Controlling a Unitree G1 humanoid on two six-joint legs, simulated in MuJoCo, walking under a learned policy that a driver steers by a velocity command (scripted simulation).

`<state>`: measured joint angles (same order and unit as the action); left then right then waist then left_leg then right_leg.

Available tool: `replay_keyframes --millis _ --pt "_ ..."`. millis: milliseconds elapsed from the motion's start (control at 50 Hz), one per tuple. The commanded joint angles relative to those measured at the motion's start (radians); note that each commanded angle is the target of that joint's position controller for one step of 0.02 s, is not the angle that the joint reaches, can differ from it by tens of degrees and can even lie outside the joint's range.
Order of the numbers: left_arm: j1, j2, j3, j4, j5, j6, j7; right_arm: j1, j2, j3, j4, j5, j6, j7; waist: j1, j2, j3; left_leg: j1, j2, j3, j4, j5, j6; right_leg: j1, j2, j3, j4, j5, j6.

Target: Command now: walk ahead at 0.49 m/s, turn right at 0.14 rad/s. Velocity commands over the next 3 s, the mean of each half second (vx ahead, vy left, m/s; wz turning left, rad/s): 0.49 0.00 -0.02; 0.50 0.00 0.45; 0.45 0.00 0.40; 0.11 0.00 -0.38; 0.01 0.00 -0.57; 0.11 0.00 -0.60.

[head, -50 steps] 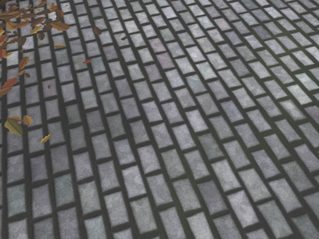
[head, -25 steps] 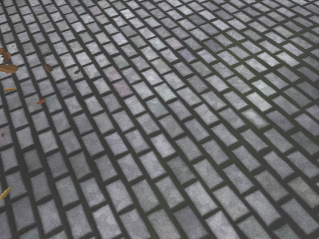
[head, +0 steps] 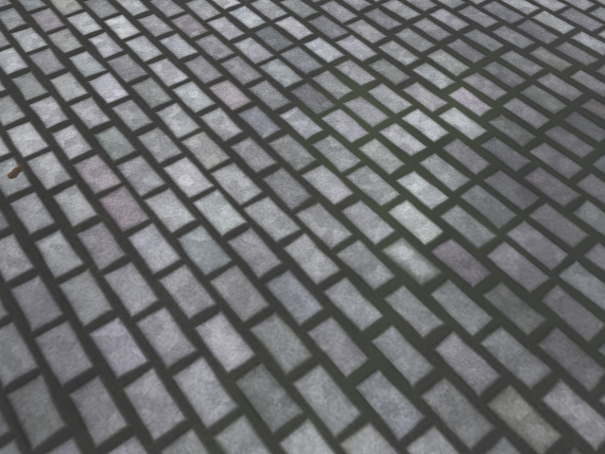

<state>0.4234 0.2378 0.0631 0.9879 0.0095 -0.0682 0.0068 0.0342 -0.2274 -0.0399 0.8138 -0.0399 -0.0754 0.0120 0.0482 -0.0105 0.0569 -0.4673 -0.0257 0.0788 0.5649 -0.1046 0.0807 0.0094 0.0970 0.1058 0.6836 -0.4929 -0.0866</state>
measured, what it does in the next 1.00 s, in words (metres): walks ahead, turning left: right foot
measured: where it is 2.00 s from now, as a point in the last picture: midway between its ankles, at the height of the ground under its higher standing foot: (247, 265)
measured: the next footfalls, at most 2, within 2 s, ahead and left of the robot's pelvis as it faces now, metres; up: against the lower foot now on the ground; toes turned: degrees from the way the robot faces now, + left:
right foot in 0.50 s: +0.45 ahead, -0.11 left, +0.00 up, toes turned -1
left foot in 1.04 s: +0.68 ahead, +0.12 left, +0.00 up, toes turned +25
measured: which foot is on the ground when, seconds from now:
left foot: down 0.00-0.52, up 0.54-1.00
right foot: up 0.00-0.48, down 0.50-1.00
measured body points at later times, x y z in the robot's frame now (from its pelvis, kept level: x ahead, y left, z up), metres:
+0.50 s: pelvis +0.28 -0.02 +0.01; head +0.32 -0.03 +0.46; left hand +0.50 +0.20 -0.09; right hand +0.21 -0.26 -0.14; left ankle +0.12 +0.08 -0.72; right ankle +0.41 -0.11 -0.72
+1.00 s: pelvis +0.54 +0.00 +0.01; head +0.57 +0.02 +0.46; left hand +0.42 +0.23 -0.13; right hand +0.79 -0.15 -0.10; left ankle +0.64 +0.12 -0.70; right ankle +0.41 -0.11 -0.72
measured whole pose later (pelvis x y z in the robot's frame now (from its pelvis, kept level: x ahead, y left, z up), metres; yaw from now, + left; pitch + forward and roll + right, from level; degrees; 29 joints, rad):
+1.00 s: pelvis +0.54 +0.00 +0.01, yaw +18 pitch +1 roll -1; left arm 0.41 0.20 0.04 0.99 0.02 -0.08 0.03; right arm 0.03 -0.21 -0.04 0.80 -0.04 0.00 0.06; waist 0.05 0.01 0.07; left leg -0.54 0.02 0.13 0.64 -0.13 0.13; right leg 0.11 -0.01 -0.33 0.29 -0.41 0.00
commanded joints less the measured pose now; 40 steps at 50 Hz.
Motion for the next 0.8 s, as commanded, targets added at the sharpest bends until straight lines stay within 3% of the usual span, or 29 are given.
replay_keyframes --millis 20,40,60,100,160,240,320,380,440,460,480,500,520,540,560,580,600,640,700,800 --pt "0.079 0.107 0.016 -0.06 0.007 -0.01 -0.002 0.291 -0.199 -0.063 0.043 0.013 0.01 -0.003 -0.083 0.133 -0.197 0.621 0.395 -0.788 -0.332 -0.422 0.194 -0.602 -0.034 0.024 0.649 0.049 -0.021" --pt "-0.017 0.112 0.017 -0.08 0.012 -0.013 -0.009 0.203 -0.129 -0.046 0.024 0.023 0.006 0.0 -0.073 0.044 -0.084 0.469 0.359 -0.613 -0.346 -0.387 0.174 -0.598 -0.08 0.009 0.604 0.15 -0.022" --pt "-0.059 0.092 0.012 -0.092 0.013 -0.013 -0.015 0.177 -0.1 -0.036 0.028 0.017 0.0 0.002 -0.058 0.021 -0.048 0.388 0.309 -0.505 -0.367 -0.273 0.151 -0.571 -0.112 -0.001 0.551 0.194 -0.022" --pt "-0.053 0.069 0.007 -0.089 0.031 0.006 -0.027 0.205 -0.073 -0.023 0.06 0.019 -0.013 -0.004 -0.025 0.066 -0.038 0.308 0.251 -0.364 -0.392 -0.087 0.124 -0.508 -0.147 -0.02 0.481 0.214 -0.002" --pt "-0.091 0.046 -0.001 -0.099 0.035 0.023 -0.037 0.28 -0.095 -0.027 0.098 0.029 -0.034 -0.001 -0.019 0.065 -0.03 0.306 0.238 -0.281 -0.422 0.053 0.142 -0.547 -0.17 -0.061 0.419 0.242 0.027" --pt "-0.278 0.042 -0.012 -0.16 0.031 0.027 -0.044 0.351 -0.101 -0.026 0.127 0.033 -0.032 -0.002 -0.055 0.056 0.02 0.349 0.206 -0.201 -0.47 0.109 0.137 -0.667 -0.206 -0.115 0.233 0.375 0.068" --pt "-0.414 0.017 -0.029 -0.201 0.02 0.022 -0.047 0.413 -0.104 -0.023 0.15 0.033 -0.031 -0.004 -0.093 0.069 0.024 0.392 0.181 -0.135 -0.449 0.237 0.11 -0.618 -0.177 -0.165 0.014 0.485 0.074" --pt "-0.484 0.027 -0.029 -0.226 0.018 0.018 -0.043 0.461 -0.106 -0.021 0.171 0.027 -0.025 -0.011 -0.116 0.074 0.031 0.47 0.209 -0.147 -0.407 0.321 0.11 -0.601 -0.155 -0.175 -0.067 0.476 0.059" --pt "-0.463 0.05 -0.021 -0.235 0.017 0.006 -0.036 0.443 -0.13 -0.026 0.175 0.02 -0.016 -0.021 -0.081 0.083 0.022 0.533 0.24 -0.182 -0.311 0.48 0.101 -0.535 -0.126 -0.161 -0.133 0.377 0.031" --pt "-0.396 0.065 -0.014 -0.216 0.018 -0.001 -0.03 0.423 -0.142 -0.029 0.171 0.018 -0.014 -0.023 -0.047 0.088 -0.008 0.53 0.235 -0.182 -0.238 0.587 0.088 -0.439 -0.1 -0.164 -0.163 0.338 0.018" --pt "-0.263 0.085 -0.002 -0.173 0.022 -0.012 -0.02 0.404 -0.147 -0.03 0.168 0.022 -0.011 -0.021 0.013 0.067 -0.076 0.501 0.203 -0.161 -0.092 0.634 0.071 -0.267 -0.075 -0.176 -0.233 0.358 -0.002" --pt "-0.097 0.134 0.016 -0.128 0.041 -0.025 -0.007 0.393 -0.129 -0.025 0.154 0.031 -0.012 -0.018 0.076 0.029 -0.183 0.358 0.154 -0.133 0.114 0.479 0.052 -0.009 -0.156 -0.101 -0.245 0.369 -0.034" --pt "0.031 0.239 0.04 -0.126 0.069 -0.03 0.008 0.437 -0.035 -0.002 0.107 0.065 -0.013 -0.012 0.087 -0.139 -0.342 0.063 0.04 -0.063 0.45 0.029 0.011 0.289 -0.456 0.26 -0.28 0.237 -0.102" --pt "0.011 0.252 0.048 -0.12 0.045 -0.011 -0.001 0.496 -0.067 -0.018 0.118 0.065 -0.004 -0.02 0.051 -0.222 -0.4 -0.094 -0.036 -0.09 0.639 -0.414 0.013 0.308 -0.567 0.535 -0.388 0.218 -0.163" --pt "-0.089 0.168 0.029 -0.141 0.028 -0.003 -0.006 0.435 -0.118 -0.035 0.124 0.044 0.007 -0.024 0.016 -0.09 -0.248 -0.143 0.035 -0.141 0.69 -0.342 0.022 0.174 -0.517 0.414 -0.406 0.146 -0.138" --pt "-0.165 0.1 0.011 -0.151 0.021 -0.008 -0.009 0.377 -0.091 -0.031 0.115 0.037 0.007 -0.016 -0.001 -0.046 -0.123 -0.145 0.07 -0.141 0.663 -0.265 0.019 0.029 -0.47 0.276 -0.449 0.175 -0.116" --pt "-0.199 0.067 0.003 -0.15 0.022 -0.014 -0.008 0.358 -0.067 -0.031 0.114 0.033 0.013 -0.009 -0.024 -0.046 -0.066 -0.115 0.097 -0.137 0.621 -0.219 0.016 -0.064 -0.424 0.17 -0.487 0.228 -0.08" --pt "-0.193 0.049 -0.003 -0.129 0.016 -0.029 0.001 0.361 -0.05 -0.034 0.112 0.01 0.041 0.008 -0.06 -0.075 -0.031 -0.073 0.118 -0.128 0.59 -0.181 -0.001 -0.149 -0.373 0.033 -0.517 0.342 -0.046" --pt "-0.143 0.066 0.004 -0.106 0.003 -0.054 0.001 0.303 -0.034 -0.036 0.082 0.009 0.064 0.024 -0.073 -0.06 -0.025 -0.134 0.128 -0.11 0.577 -0.104 -0.017 -0.138 -0.362 -0.077 -0.54 0.478 -0.047" --pt "-0.082 0.062 0.002 -0.077 0.009 -0.056 0.004 0.126 -0.029 -0.026 0.011 0.01 0.068 0.042 -0.053 -0.055 0.023 -0.222 0.129 -0.067 0.384 0.069 -0.035 -0.107 -0.327 -0.226 -0.55 0.591 -0.043"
